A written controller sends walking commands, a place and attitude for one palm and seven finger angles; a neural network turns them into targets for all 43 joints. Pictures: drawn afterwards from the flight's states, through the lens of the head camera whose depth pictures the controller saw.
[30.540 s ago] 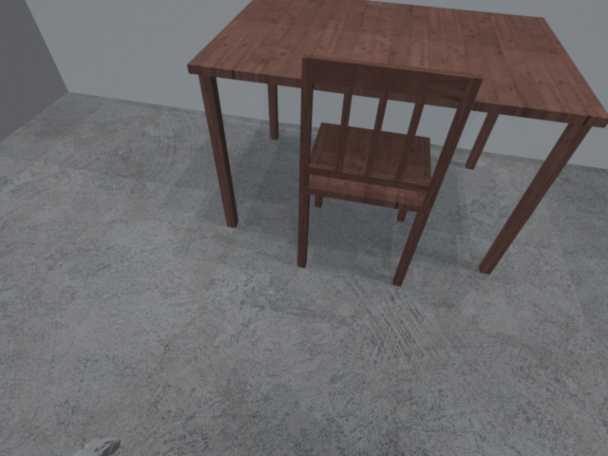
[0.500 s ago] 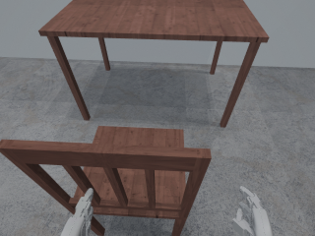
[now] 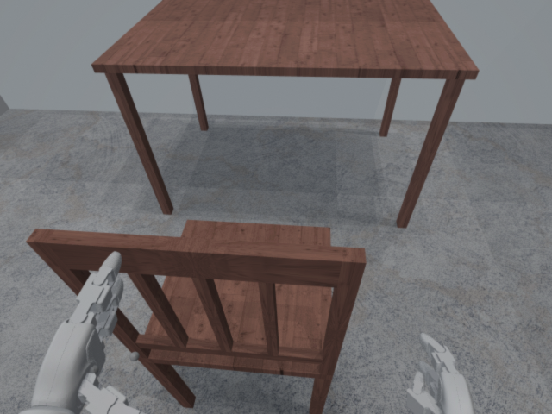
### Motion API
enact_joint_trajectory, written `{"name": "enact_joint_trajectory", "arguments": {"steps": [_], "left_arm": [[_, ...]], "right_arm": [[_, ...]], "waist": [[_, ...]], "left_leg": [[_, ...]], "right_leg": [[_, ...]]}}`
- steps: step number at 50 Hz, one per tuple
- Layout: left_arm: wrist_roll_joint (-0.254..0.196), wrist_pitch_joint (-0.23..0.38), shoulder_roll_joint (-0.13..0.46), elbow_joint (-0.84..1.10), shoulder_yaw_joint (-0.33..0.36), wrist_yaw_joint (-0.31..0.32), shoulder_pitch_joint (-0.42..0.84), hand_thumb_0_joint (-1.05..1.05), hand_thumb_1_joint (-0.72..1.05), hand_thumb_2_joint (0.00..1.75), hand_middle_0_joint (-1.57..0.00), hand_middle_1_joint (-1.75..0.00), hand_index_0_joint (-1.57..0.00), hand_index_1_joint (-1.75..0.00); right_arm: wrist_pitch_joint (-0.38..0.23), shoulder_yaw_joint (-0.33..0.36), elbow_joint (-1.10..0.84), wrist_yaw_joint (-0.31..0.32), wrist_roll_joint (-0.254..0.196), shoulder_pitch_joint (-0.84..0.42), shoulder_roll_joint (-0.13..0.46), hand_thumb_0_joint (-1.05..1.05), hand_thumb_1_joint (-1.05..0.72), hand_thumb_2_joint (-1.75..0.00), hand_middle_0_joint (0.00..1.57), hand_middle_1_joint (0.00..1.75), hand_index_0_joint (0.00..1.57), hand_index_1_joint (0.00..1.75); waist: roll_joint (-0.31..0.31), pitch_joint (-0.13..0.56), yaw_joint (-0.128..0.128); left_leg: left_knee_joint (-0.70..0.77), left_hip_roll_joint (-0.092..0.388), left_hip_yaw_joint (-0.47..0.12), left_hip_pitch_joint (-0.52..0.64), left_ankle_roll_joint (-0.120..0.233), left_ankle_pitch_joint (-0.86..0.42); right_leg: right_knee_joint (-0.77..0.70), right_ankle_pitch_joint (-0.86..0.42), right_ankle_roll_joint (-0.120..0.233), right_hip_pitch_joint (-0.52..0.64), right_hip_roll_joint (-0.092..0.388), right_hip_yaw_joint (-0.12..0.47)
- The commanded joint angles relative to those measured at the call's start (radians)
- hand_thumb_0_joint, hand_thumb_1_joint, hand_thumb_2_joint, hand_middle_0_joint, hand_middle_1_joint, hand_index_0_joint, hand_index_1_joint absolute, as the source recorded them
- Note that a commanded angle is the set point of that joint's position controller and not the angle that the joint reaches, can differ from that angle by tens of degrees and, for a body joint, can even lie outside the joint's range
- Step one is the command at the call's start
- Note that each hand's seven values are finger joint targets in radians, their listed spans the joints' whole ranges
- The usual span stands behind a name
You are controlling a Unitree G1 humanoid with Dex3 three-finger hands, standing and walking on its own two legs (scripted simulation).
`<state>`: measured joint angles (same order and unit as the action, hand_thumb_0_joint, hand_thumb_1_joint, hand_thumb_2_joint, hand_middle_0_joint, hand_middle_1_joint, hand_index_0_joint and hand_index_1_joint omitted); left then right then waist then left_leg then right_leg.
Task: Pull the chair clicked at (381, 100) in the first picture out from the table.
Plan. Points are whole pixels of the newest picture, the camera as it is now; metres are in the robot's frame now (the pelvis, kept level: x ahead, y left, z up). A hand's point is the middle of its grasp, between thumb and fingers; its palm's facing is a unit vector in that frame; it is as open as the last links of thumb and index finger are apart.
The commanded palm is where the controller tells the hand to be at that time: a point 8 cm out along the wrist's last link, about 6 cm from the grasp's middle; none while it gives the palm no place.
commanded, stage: draw the hand back to the body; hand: left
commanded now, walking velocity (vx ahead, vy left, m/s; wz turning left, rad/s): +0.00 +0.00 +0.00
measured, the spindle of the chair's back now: (216, 315) +0.29 +0.14 -0.05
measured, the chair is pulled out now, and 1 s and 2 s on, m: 0.65 0.65 0.65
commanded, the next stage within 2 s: step back with the hand held close in 1.02 s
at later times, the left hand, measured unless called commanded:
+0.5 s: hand (54, 268) +0.22 +0.25 +0.19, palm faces +0.41 -0.80 -0.44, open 11.4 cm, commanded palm +0.17 +0.29 +0.21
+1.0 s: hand (45, 237) +0.24 +0.26 +0.21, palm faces +0.45 -0.77 -0.45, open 7.5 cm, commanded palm +0.19 +0.30 +0.23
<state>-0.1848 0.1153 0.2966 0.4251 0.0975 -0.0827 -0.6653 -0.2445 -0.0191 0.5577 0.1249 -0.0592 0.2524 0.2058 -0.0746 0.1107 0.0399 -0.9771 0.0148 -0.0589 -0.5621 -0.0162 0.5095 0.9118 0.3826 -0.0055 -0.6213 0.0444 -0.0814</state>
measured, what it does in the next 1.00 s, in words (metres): rises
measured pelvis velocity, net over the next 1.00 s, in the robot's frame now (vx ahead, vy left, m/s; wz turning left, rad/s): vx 0.05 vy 0.00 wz -0.02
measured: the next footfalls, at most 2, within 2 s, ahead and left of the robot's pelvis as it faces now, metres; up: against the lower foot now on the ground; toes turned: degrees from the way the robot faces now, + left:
none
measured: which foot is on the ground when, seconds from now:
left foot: down 0.00-1.00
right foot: down 0.00-1.00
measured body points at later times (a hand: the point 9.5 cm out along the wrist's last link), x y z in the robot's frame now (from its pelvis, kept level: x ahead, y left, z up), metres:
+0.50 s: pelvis +0.03 +0.01 +0.04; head +0.02 -0.02 +0.49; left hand +0.19 +0.29 +0.22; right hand +0.21 -0.21 -0.04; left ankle +0.00 +0.13 -0.69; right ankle +0.05 -0.13 -0.69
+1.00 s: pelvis +0.05 +0.00 +0.05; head +0.04 -0.02 +0.50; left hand +0.21 +0.30 +0.24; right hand +0.23 -0.22 -0.04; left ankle +0.00 +0.13 -0.69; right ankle +0.05 -0.13 -0.69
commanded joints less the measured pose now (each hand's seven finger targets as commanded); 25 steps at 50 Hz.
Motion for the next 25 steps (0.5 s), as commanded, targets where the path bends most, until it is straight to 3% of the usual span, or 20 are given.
{"name": "enact_joint_trajectory", "arguments": {"steps": [1, 3, 11, 16, 17, 18, 25], "left_arm": [[0.114, -0.028, 0.124, 0.257, 0.111, 0.189, 0.046, 0.00, -0.22, 0.36, -0.04, -0.07, -0.04, -0.07], [0.131, -0.045, 0.170, 0.253, 0.147, 0.224, 0.087, 0.00, -0.15, 0.39, -0.05, -0.08, -0.05, -0.08], [0.156, -0.036, 0.160, 0.233, 0.162, 0.253, 0.136, 0.00, 0.14, 0.53, -0.10, -0.14, -0.10, -0.14], [0.157, -0.026, 0.195, 0.263, 0.222, 0.258, 0.153, 0.00, 0.32, 0.62, -0.12, -0.18, -0.12, -0.18], [0.157, -0.024, 0.203, 0.267, 0.240, 0.260, 0.159, 0.00, 0.36, 0.64, -0.13, -0.19, -0.13, -0.19], [0.158, -0.026, 0.231, 0.266, 0.270, 0.262, 0.169, 0.00, 0.39, 0.65, -0.13, -0.19, -0.13, -0.19], [0.149, -0.028, 0.222, 0.237, 0.320, 0.256, 0.202, 0.00, 0.65, 0.78, -0.16, -0.25, -0.16, -0.25]], "right_arm": [[-0.019, 0.027, -0.167, 0.021, 0.022, -0.107, 0.093, 0.00, -0.90, -0.90, 0.20, 0.30, 0.20, 0.30], [-0.006, 0.022, -0.153, 0.025, 0.023, -0.115, 0.100, 0.00, -0.90, -0.90, 0.20, 0.30, 0.20, 0.30], [-0.003, 0.019, -0.128, 0.014, 0.036, -0.142, 0.113, 0.00, -0.90, -0.90, 0.20, 0.30, 0.20, 0.30], [-0.007, 0.020, -0.106, 0.005, 0.042, -0.157, 0.114, 0.00, -0.90, -0.90, 0.20, 0.30, 0.20, 0.30], [-0.009, 0.021, -0.101, 0.003, 0.043, -0.154, 0.114, 0.00, -0.90, -0.90, 0.20, 0.30, 0.20, 0.30], [-0.008, 0.025, -0.092, 0.004, 0.044, -0.156, 0.118, 0.00, -0.90, -0.90, 0.20, 0.30, 0.20, 0.30], [0.009, 0.030, -0.057, -0.009, 0.049, -0.164, 0.115, 0.00, -0.90, -0.90, 0.20, 0.30, 0.20, 0.30]], "waist": [[0.036, -0.035, 0.003], [0.022, -0.072, 0.005], [0.003, -0.090, 0.015], [-0.012, -0.071, 0.026], [0.017, -0.064, 0.027], [-0.007, -0.058, 0.029], [0.021, -0.065, 0.030]], "left_leg": [[0.255, 0.018, 0.012, 0.033, 0.030, -0.078], [0.280, 0.020, 0.008, 0.058, 0.034, -0.084], [0.410, 0.021, -0.004, 0.193, 0.037, -0.120], [0.471, 0.021, -0.009, 0.254, 0.031, -0.229], [0.479, 0.024, -0.011, 0.267, 0.032, -0.263], [0.482, 0.023, -0.008, 0.277, 0.031, -0.293], [0.526, 0.032, 0.000, 0.355, 0.027, -0.439]], "right_leg": [[-0.301, 0.098, 0.048, 0.197, 0.027, 0.066], [-0.342, 0.090, 0.053, 0.212, 0.023, 0.069], [-0.391, 0.015, 0.044, 0.311, 0.022, 0.041], [-0.409, -0.100, 0.047, 0.391, 0.018, 0.040], [-0.411, -0.133, 0.047, 0.409, 0.017, 0.037], [-0.420, -0.164, 0.050, 0.428, 0.018, 0.044], [-0.448, -0.302, 0.045, 0.481, 0.018, 0.044]]}}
